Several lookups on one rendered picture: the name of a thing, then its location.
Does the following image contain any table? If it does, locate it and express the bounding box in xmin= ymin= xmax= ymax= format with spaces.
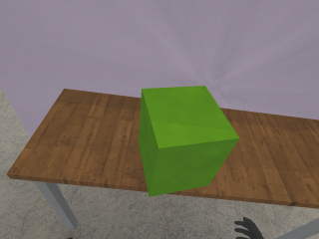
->
xmin=7 ymin=89 xmax=319 ymax=239

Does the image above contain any right robot hand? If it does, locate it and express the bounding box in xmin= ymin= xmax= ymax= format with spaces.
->
xmin=234 ymin=217 xmax=264 ymax=239

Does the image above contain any carton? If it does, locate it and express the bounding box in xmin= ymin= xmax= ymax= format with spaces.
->
xmin=138 ymin=86 xmax=239 ymax=197

